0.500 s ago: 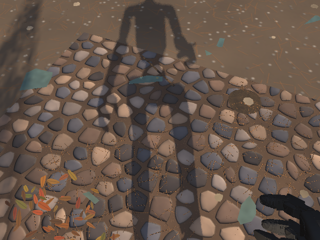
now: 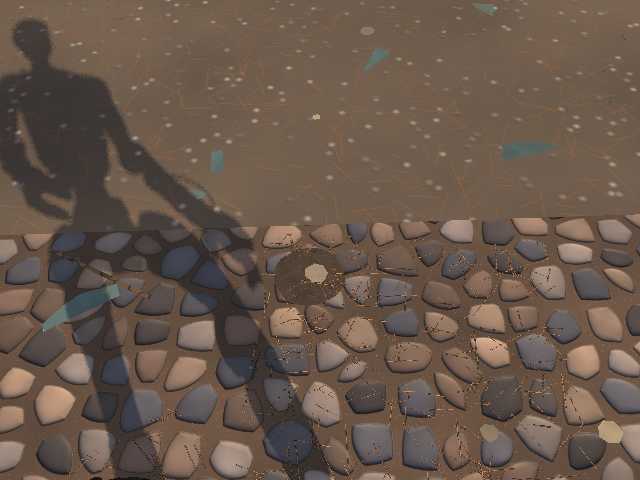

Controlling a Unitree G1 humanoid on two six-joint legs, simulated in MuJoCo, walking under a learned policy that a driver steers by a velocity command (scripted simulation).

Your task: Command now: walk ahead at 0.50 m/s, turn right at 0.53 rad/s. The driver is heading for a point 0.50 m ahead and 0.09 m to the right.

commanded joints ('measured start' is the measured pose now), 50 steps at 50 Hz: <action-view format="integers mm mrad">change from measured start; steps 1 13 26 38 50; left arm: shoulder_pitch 241 199 243 218 42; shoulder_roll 185 178 118 57 86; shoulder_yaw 85 60 49 15 20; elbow -9 -46 -31 -49 -78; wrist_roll -5 1 3 19 38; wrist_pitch -1 -56 -21 21 36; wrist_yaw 8 57 76 86 73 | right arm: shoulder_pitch -62 -213 -155 -223 -155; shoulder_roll -186 -73 -162 -106 -67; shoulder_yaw -40 8 -20 22 61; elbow -64 -171 -177 -88 -3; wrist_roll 16 -40 -48 -36 -40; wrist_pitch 8 -33 -84 -25 27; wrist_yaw -7 0 28 28 19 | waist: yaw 192 69 1 100 49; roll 69 -8 -74 145 -54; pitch -127 -53 -169 -169 -63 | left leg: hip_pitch -116 -741 -215 -295 -363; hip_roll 198 53 33 173 -11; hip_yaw -26 -332 -374 -384 -266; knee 384 603 128 3 102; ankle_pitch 972 263 469 987 156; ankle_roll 120 -6 125 286 58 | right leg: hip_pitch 384 394 425 227 389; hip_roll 135 -67 25 34 -13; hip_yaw -87 320 375 112 188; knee -71 -431 26 150 -214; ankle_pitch -30 256 255 -164 29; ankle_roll -85 -206 -43 138 18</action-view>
